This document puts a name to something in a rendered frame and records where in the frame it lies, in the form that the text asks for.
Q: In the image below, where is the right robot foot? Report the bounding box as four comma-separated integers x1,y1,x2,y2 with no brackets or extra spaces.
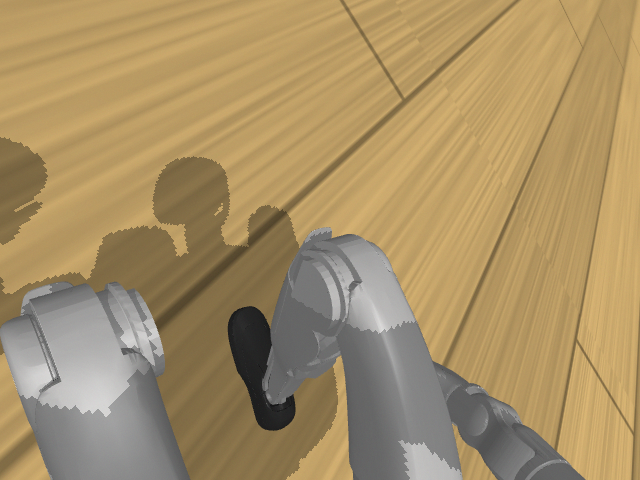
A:
228,306,295,431

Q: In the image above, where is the right robot arm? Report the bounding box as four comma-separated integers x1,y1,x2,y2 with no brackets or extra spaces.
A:
446,383,585,480

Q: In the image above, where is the right robot hand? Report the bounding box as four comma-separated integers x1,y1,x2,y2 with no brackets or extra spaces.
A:
433,361,469,403

